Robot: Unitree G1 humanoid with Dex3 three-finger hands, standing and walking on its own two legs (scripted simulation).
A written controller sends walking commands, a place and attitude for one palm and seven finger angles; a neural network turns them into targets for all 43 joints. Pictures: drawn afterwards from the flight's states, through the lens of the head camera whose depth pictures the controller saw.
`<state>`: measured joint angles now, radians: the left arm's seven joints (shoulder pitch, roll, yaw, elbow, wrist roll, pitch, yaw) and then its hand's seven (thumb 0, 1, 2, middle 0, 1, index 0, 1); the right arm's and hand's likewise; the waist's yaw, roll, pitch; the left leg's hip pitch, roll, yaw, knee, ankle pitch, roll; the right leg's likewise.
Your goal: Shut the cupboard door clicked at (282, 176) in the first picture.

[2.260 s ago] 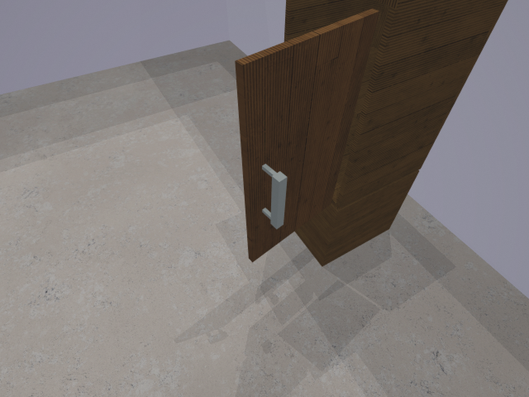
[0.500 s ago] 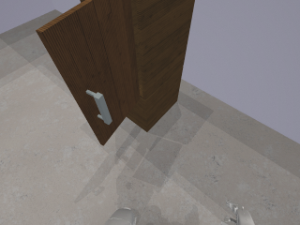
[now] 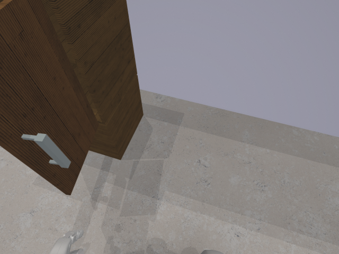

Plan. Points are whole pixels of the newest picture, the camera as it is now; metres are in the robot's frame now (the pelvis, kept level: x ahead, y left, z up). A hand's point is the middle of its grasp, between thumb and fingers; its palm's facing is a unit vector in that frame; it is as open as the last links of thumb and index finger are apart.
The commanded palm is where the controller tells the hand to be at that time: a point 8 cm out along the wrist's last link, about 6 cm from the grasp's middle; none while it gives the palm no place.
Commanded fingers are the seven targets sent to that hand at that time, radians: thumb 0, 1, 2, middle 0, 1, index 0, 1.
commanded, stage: walk to a spot facing it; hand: left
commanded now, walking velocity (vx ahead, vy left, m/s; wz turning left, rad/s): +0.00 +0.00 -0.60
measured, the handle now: (47, 151) +0.37 +0.37 -0.06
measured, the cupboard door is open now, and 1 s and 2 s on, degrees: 100 100 100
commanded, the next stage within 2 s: turn to face it in 1.76 s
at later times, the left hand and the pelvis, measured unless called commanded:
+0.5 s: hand (119, 233) +0.18 +0.15 -0.15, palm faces -0.29 -0.94 -0.16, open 7.4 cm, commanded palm none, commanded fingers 0.00 0.90 0.90 -0.20 -0.30 -0.20 -0.30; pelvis +0.03 -0.01 +0.01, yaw -18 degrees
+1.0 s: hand (170, 201) +0.27 +0.01 -0.16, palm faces -0.49 -0.86 -0.17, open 7.4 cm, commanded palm none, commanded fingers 0.00 0.90 0.90 -0.20 -0.30 -0.20 -0.30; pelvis +0.16 -0.13 +0.01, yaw -32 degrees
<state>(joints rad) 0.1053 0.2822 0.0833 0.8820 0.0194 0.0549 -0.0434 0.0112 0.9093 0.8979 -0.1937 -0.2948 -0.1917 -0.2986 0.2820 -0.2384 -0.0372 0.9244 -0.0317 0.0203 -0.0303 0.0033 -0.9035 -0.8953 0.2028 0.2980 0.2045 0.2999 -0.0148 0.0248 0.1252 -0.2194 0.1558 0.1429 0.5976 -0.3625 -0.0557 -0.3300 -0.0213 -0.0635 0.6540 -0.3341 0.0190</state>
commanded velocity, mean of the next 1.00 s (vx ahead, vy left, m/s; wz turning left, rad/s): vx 0.25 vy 0.00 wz -0.51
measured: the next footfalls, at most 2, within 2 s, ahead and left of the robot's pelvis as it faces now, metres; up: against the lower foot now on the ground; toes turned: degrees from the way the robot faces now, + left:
right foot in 0.02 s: +0.05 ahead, -0.13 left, +0.00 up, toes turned -4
left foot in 0.32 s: +0.08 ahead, +0.11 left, +0.00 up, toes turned -7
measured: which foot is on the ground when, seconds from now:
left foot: down 0.00-0.02, up 0.04-0.30, down 0.32-0.70, up 0.72-1.00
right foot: up 0.00-0.00, down 0.02-0.32, up 0.34-0.68, down 0.70-1.00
